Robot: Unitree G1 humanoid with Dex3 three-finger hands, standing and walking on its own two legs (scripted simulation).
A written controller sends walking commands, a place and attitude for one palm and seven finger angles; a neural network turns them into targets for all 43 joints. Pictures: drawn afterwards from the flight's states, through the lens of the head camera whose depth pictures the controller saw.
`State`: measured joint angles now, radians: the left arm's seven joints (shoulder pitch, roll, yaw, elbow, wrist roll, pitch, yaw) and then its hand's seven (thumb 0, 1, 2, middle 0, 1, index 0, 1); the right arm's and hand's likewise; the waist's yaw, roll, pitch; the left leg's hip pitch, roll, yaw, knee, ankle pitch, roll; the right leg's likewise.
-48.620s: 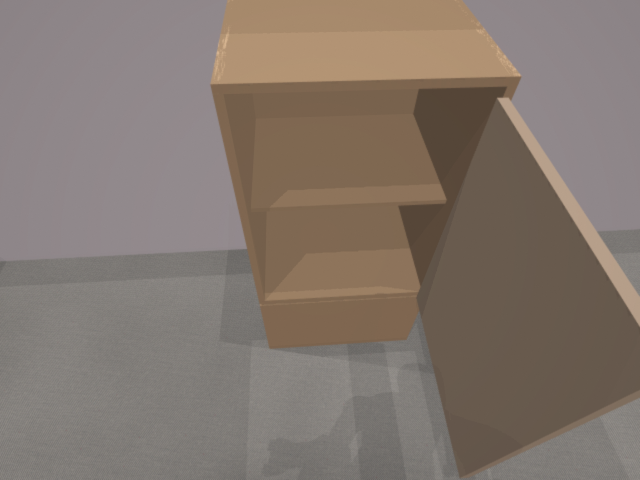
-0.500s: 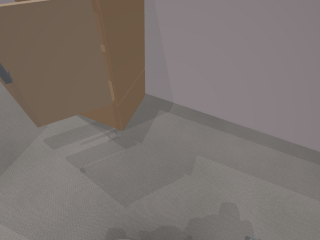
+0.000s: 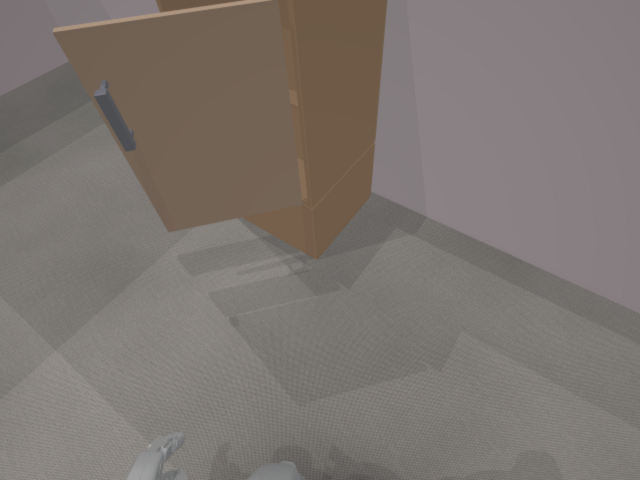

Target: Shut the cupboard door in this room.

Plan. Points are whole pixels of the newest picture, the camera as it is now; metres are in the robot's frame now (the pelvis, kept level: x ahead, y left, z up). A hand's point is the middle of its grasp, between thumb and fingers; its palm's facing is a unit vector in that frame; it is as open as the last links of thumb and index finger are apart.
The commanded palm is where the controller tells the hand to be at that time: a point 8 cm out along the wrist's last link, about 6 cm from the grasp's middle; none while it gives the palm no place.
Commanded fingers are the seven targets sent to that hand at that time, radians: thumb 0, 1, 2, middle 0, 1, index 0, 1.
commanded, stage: turn to face it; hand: left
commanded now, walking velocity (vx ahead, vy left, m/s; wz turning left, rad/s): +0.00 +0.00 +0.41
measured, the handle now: (117, 116) +0.79 +0.46 -0.01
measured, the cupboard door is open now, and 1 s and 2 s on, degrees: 49 49 49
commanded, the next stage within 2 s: take the last steps up to it in 0.22 s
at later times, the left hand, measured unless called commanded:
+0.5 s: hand out of the picture -0.03 +0.25 -0.16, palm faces +0.24 -0.94 -0.23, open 7.4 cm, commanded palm none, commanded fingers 0.00 0.90 0.90 -0.20 -0.30 -0.20 -0.30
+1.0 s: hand out of the picture +0.06 +0.19 -0.15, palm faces +0.34 -0.92 -0.20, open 7.3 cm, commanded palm none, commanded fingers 0.00 0.90 0.90 -0.20 -0.30 -0.20 -0.30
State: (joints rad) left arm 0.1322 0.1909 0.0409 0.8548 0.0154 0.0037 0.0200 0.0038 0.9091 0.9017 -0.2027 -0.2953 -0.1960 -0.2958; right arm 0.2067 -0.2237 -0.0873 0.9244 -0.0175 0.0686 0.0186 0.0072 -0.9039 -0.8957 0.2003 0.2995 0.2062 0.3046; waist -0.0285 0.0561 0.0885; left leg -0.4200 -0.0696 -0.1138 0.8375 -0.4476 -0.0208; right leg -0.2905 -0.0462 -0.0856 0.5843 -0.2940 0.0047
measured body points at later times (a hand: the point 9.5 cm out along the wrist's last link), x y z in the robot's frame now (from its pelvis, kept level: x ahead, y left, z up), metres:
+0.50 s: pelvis +0.00 +0.04 +0.01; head +0.02 +0.06 +0.46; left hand -0.04 +0.30 -0.15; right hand +0.13 -0.18 -0.12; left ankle -0.04 +0.13 -0.73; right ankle +0.00 -0.10 -0.66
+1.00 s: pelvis +0.13 +0.03 +0.02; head +0.15 +0.02 +0.47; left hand +0.05 +0.24 -0.13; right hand +0.20 -0.19 -0.15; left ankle +0.12 +0.19 -0.67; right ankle +0.11 -0.07 -0.73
